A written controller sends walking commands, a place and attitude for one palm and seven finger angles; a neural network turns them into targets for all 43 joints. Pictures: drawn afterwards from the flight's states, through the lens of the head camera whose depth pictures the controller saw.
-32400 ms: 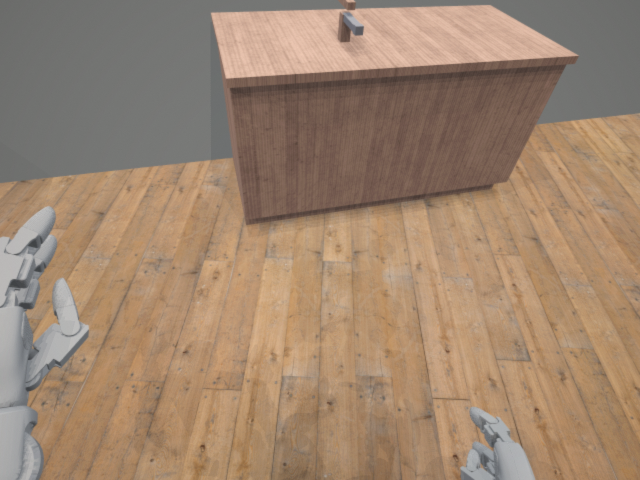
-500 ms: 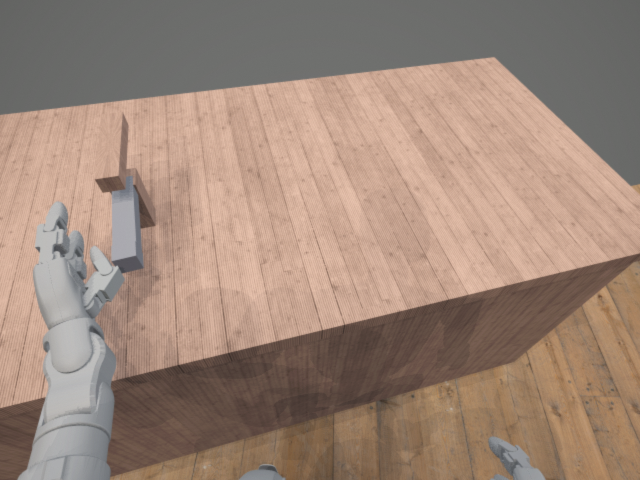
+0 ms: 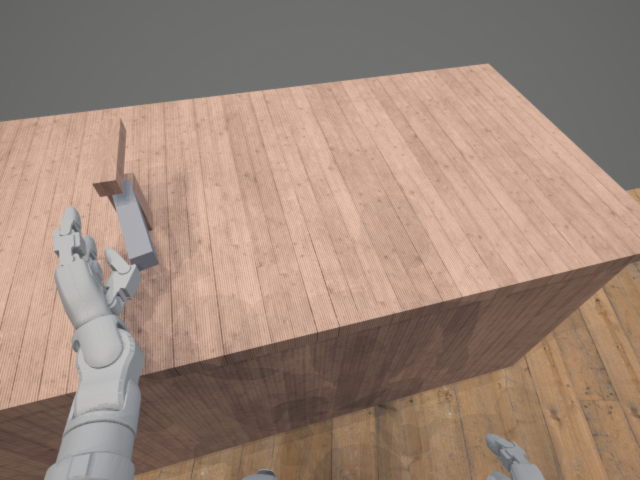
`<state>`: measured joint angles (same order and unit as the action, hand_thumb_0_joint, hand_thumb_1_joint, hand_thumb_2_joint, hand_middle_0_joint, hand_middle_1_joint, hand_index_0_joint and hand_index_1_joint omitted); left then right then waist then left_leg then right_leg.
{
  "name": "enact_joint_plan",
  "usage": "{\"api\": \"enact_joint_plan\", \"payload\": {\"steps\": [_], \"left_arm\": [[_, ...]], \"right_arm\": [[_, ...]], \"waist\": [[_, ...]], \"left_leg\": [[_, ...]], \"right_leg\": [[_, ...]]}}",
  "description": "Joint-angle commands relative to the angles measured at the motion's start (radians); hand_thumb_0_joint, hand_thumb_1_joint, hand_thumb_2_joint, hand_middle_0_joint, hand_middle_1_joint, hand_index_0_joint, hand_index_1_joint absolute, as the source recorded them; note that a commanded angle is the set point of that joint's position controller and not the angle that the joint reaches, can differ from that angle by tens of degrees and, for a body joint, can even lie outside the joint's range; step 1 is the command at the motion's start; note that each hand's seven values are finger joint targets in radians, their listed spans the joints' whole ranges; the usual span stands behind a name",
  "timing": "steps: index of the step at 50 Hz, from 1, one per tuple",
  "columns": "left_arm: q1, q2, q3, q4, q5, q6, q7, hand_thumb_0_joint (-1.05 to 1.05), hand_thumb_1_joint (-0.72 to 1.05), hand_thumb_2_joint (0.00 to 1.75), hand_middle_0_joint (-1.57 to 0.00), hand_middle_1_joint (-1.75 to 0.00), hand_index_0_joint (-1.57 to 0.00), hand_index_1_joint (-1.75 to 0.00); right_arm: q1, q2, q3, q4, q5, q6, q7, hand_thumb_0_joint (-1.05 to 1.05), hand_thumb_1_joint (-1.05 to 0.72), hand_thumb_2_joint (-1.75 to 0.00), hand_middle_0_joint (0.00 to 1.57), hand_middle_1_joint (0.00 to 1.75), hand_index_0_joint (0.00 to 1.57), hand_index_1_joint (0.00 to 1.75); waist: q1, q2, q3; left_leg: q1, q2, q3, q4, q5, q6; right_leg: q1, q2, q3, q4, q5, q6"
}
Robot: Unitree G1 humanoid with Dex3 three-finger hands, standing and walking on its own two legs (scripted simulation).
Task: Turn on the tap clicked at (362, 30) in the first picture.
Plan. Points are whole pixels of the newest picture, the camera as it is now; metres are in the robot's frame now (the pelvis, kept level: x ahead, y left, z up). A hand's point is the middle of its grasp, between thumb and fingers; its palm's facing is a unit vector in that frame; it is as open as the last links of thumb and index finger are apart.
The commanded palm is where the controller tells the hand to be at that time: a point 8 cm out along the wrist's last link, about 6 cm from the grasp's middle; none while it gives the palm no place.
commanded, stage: push the lever round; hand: left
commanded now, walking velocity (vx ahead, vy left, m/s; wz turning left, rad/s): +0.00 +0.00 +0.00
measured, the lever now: (142, 255) +0.37 +0.25 +0.07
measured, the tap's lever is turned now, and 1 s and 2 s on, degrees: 13 43 75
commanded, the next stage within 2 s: none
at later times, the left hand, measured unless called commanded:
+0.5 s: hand (170, 255) +0.38 +0.22 +0.06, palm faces +0.65 -0.75 -0.06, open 7.8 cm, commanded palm +0.33 +0.24 +0.06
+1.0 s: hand (193, 243) +0.40 +0.19 +0.06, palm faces +0.73 -0.68 -0.07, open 7.7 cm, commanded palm +0.35 +0.20 +0.06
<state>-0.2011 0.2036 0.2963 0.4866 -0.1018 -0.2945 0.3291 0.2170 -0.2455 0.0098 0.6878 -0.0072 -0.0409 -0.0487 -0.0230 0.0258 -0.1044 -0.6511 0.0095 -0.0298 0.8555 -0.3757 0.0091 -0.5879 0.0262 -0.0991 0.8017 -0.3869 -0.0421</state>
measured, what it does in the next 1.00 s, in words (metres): stands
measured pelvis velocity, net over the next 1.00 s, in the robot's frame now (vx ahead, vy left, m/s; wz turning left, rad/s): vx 0.01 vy -0.01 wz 0.00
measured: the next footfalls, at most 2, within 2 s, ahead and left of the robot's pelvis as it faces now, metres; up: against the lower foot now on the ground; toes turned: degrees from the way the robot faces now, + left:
none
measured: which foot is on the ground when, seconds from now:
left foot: down 0.00-1.00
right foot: down 0.00-1.00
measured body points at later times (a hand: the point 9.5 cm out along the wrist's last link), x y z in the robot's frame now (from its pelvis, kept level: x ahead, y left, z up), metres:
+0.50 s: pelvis +0.00 +0.00 +0.00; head +0.04 +0.00 +0.45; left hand +0.34 +0.25 +0.06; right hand +0.14 -0.25 -0.11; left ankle +0.03 +0.11 -0.70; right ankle +0.01 -0.10 -0.70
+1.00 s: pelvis +0.01 -0.01 +0.00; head +0.04 +0.00 +0.45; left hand +0.36 +0.22 +0.07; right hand +0.13 -0.25 -0.12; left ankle +0.03 +0.11 -0.70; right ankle +0.01 -0.10 -0.70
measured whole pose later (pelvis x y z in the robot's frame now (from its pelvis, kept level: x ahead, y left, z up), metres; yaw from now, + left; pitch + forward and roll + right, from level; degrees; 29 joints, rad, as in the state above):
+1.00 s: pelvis +0.01 -0.01 +0.00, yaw +0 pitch +11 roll -2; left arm -0.42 0.04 0.22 0.64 0.06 -0.22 0.77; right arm 0.20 -0.21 -0.02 0.74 -0.06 0.01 0.00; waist -0.04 0.02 -0.14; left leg -0.67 0.01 -0.04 0.86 -0.38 0.00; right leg -0.61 0.03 -0.10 0.81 -0.40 -0.05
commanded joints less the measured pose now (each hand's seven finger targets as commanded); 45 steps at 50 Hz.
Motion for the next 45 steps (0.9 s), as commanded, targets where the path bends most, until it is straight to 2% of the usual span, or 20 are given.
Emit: {"api": "enact_joint_plan", "payload": {"steps": [1, 4, 5, 7, 10, 13, 15, 18, 20, 22, 24, 25, 27, 30, 32, 35, 39, 40, 42, 45], "left_arm": [[-0.313, 0.132, -0.035, -0.252, 0.042, -0.071, 0.042, 0.0, 0.9, 0.9, -0.15, -0.15, -0.15, -0.15], [-0.348, 0.132, -0.03, -0.234, 0.045, -0.067, 0.071, 0.0, 0.9, 0.9, -0.15, -0.15, -0.15, -0.15], [-0.322, 0.168, 0.014, -0.228, 0.055, -0.065, 0.088, 0.0, 0.9, 0.9, -0.15, -0.15, -0.15, -0.15], [-0.342, 0.111, -0.041, -0.237, 0.065, -0.057, 0.106, 0.0, 0.9, 0.9, -0.15, -0.15, -0.15, -0.15], [-0.344, 0.139, -0.003, -0.2, 0.081, -0.043, 0.141, 0.0, 0.9, 0.9, -0.15, -0.15, -0.15, -0.15], [-0.391, 0.064, -0.076, -0.238, 0.094, -0.044, 0.171, 0.0, 0.9, 0.9, -0.15, -0.15, -0.15, -0.15], [-0.371, 0.095, -0.032, -0.188, 0.106, -0.032, 0.197, 0.0, 0.9, 0.9, -0.15, -0.15, -0.15, -0.15], [-0.419, 0.058, -0.066, -0.181, 0.114, -0.025, 0.224, 0.0, 0.9, 0.9, -0.15, -0.15, -0.15, -0.15], [-0.392, 0.103, -0.009, -0.174, 0.126, -0.021, 0.248, 0.0, 0.9, 0.9, -0.15, -0.15, -0.15, -0.15], [-0.409, 0.043, -0.068, -0.19, 0.135, -0.018, 0.258, 0.0, 0.9, 0.9, -0.15, -0.15, -0.15, -0.15], [-0.421, 0.032, -0.075, -0.183, 0.138, -0.012, 0.274, 0.0, 0.9, 0.9, -0.15, -0.15, -0.15, -0.15], [-0.408, 0.064, -0.035, -0.156, 0.146, -0.007, 0.286, 0.0, 0.9, 0.9, -0.15, -0.15, -0.15, -0.15], [-0.464, 0.006, -0.096, -0.161, 0.149, -0.007, 0.295, 0.0, 0.9, 0.9, -0.15, -0.15, -0.15, -0.15], [-0.467, 0.046, -0.042, -0.137, 0.157, -0.008, 0.326, 0.0, 0.9, 0.9, -0.15, -0.15, -0.15, -0.15], [-0.496, -0.018, -0.104, -0.141, 0.164, -0.008, 0.335, 0.0, 0.9, 0.9, -0.15, -0.15, -0.15, -0.15], [-0.494, 0.011, -0.061, -0.108, 0.175, -0.001, 0.36, 0.0, 0.9, 0.9, -0.15, -0.15, -0.15, -0.15], [-0.512, -0.04, -0.102, -0.129, 0.18, -0.005, 0.384, 0.0, 0.9, 0.9, -0.15, -0.15, -0.15, -0.15], [-0.479, -0.008, -0.06, -0.105, 0.185, 0.002, 0.394, 0.0, 0.9, 0.9, -0.15, -0.15, -0.15, -0.15], [-0.534, -0.066, -0.115, -0.113, 0.187, 0.003, 0.401, 0.0, 0.9, 0.9, -0.15, -0.15, -0.15, -0.15], [-0.549, -0.038, -0.08, -0.079, 0.196, 0.012, 0.425, 0.0, 0.9, 0.9, -0.15, -0.15, -0.15, -0.15]], "right_arm": [[-0.039, -0.13, -0.051, -0.123, -0.006, -0.044, -0.005, 0.0, -0.9, -0.9, 0.2, 0.3, 0.2, 0.3], [-0.041, -0.132, -0.053, -0.117, -0.008, -0.044, -0.005, 0.0, -0.9, -0.9, 0.2, 0.3, 0.2, 0.3], [-0.043, -0.133, -0.055, -0.111, -0.009, -0.04, -0.007, 0.0, -0.9, -0.9, 0.2, 0.3, 0.2, 0.3], [-0.044, -0.126, -0.055, -0.119, -0.012, -0.039, 0.0, 0.0, -0.9, -0.9, 0.2, 0.3, 0.2, 0.3], [-0.045, -0.129, -0.056, -0.109, -0.014, -0.03, -0.002, 0.0, -0.9, -0.9, 0.2, 0.3, 0.2, 0.3], [-0.051, -0.12, -0.057, -0.117, -0.019, -0.033, 0.005, 0.0, -0.9, -0.9, 0.2, 0.3, 0.2, 0.3], [-0.05, -0.124, -0.058, -0.104, -0.021, -0.027, 0.005, 0.0, -0.9, -0.9, 0.2, 0.3, 0.2, 0.3], [-0.051, -0.118, -0.058, -0.109, -0.025, -0.024, 0.009, 0.0, -0.9, -0.9, 0.2, 0.3, 0.2, 0.3], [-0.049, -0.119, -0.063, -0.104, -0.028, -0.016, 0.006, 0.0, -0.9, -0.9, 0.2, 0.3, 0.2, 0.3], [-0.05, -0.11, -0.061, -0.114, -0.029, -0.013, 0.014, 0.0, -0.9, -0.9, 0.2, 0.3, 0.2, 0.3], [-0.049, -0.111, -0.063, -0.11, -0.032, -0.012, 0.016, 0.0, -0.9, -0.9, 0.2, 0.3, 0.2, 0.3], [-0.05, -0.113, -0.065, -0.1, -0.031, -0.006, 0.014, 0.0, -0.9, -0.9, 0.2, 0.3, 0.2, 0.3], [-0.056, -0.107, -0.063, -0.103, -0.032, -0.007, 0.016, 0.0, -0.9, -0.9, 0.2, 0.3, 0.2, 0.3], [-0.053, -0.111, -0.069, -0.091, -0.035, -0.004, 0.013, 0.0, -0.9, -0.9, 0.2, 0.3, 0.2, 0.3], [-0.057, -0.103, -0.067, -0.094, -0.038, -0.005, 0.018, 0.0, -0.9, -0.9, 0.2, 0.3, 0.2, 0.3], [-0.054, -0.106, -0.071, -0.081, -0.043, -0.001, 0.019, 0.0, -0.9, -0.9, 0.2, 0.3, 0.2, 0.3], [-0.052, -0.099, -0.074, -0.086, -0.05, 0.0, 0.03, 0.0, -0.9, -0.9, 0.2, 0.3, 0.2, 0.3], [-0.053, -0.102, -0.078, -0.079, -0.05, 0.004, 0.029, 0.0, -0.9, -0.9, 0.2, 0.3, 0.2, 0.3], [-0.056, -0.095, -0.076, -0.082, -0.052, 0.003, 0.034, 0.0, -0.9, -0.9, 0.2, 0.3, 0.2, 0.3], [-0.06, -0.098, -0.078, -0.067, -0.055, 0.007, 0.033, 0.0, -0.9, -0.9, 0.2, 0.3, 0.2, 0.3]], "waist": [[-0.019, 0.041, -0.269], [-0.023, 0.005, -0.26], [-0.006, 0.027, -0.267], [-0.018, 0.019, -0.279], [-0.011, 0.005, -0.256], [-0.023, 0.033, -0.285], [-0.016, 0.015, -0.263], [-0.026, -0.005, -0.27], [-0.006, 0.0, -0.295], [-0.014, 0.001, -0.301], [-0.02, -0.001, -0.301], [-0.012, 0.012, -0.277], [-0.033, -0.004, -0.271], [-0.02, -0.015, -0.283], [-0.032, -0.01, -0.294], [-0.023, -0.002, -0.295], [-0.026, -0.008, -0.331], [-0.014, 0.0, -0.319], [-0.031, -0.02, -0.312], [-0.029, -0.016, -0.301]], "left_leg": [[0.186, -0.012, -0.035, -0.115, 0.176, 0.01], [0.169, -0.011, -0.036, -0.115, 0.157, 0.01], [0.166, -0.012, -0.038, -0.115, 0.17, 0.009], [0.183, -0.009, -0.035, -0.112, 0.19, 0.007], [0.16, -0.011, -0.038, -0.114, 0.178, 0.008], [0.193, -0.008, -0.036, -0.11, 0.197, 0.004], [0.173, -0.007, -0.042, -0.112, 0.185, 0.003], [0.169, -0.008, -0.031, -0.109, 0.179, 0.006], [0.165, -0.01, -0.029, -0.108, 0.202, 0.006], [0.173, -0.01, -0.024, -0.104, 0.229, 0.005], [0.171, -0.008, -0.023, -0.099, 0.231, 0.006], [0.161, -0.007, -0.029, -0.104, 0.219, 0.003], [0.164, -0.006, -0.026, -0.103, 0.195, 0.006], [0.158, -0.007, -0.027, -0.105, 0.191, 0.006], [0.17, -0.008, -0.022, -0.099, 0.204, 0.007], [0.161, -0.008, -0.021, -0.099, 0.206, 0.005], [0.178, -0.007, -0.015, -0.087, 0.252, 0.003], [0.169, -0.004, -0.019, -0.091, 0.251, 0.001], [0.172, -0.004, -0.016, -0.087, 0.246, 0.003], [0.16, -0.003, -0.021, -0.091, 0.225, 0.001]], "right_leg": [[0.096, -0.012, 0.07, -0.117, 0.2, 0.016], [0.094, -0.013, 0.071, -0.124, 0.187, 0.017], [0.107, -0.012, 0.074, -0.12, 0.194, 0.014], [0.102, -0.013, 0.066, -0.114, 0.214, 0.016], [0.106, -0.013, 0.07, -0.121, 0.2, 0.015], [0.092, -0.012, 0.063, -0.114, 0.21, 0.013], [0.089, -0.01, 0.063, -0.116, 0.192, 0.012], [0.095, -0.014, 0.064, -0.122, 0.199, 0.016], [0.121, -0.013, 0.07, -0.117, 0.22, 0.014], [0.128, -0.016, 0.067, -0.113, 0.255, 0.013], [0.121, -0.016, 0.067, -0.113, 0.257, 0.015], [0.114, -0.015, 0.068, -0.117, 0.237, 0.012], [0.097, -0.017, 0.067, -0.124, 0.214, 0.015], [0.111, -0.017, 0.07, -0.128, 0.207, 0.013], [0.104, -0.018, 0.067, -0.123, 0.222, 0.014], [0.108, -0.019, 0.069, -0.126, 0.223, 0.013], [0.122, -0.019, 0.064, -0.115, 0.271, 0.012], [0.12, -0.018, 0.063, -0.114, 0.261, 0.01], [0.108, -0.02, 0.06, -0.114, 0.26, 0.013], [0.098, -0.02, 0.061, -0.12, 0.229, 0.012]]}}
